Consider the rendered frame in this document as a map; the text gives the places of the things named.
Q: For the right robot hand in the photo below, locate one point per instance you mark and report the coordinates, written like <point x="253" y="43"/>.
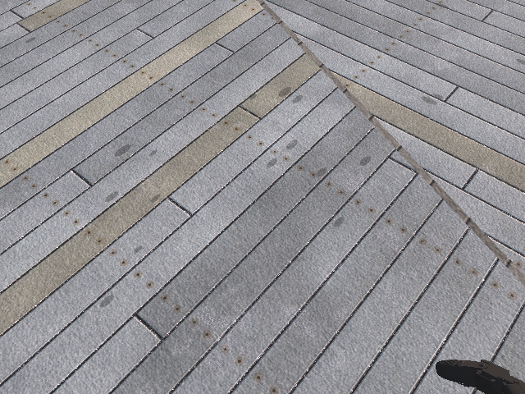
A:
<point x="485" y="376"/>

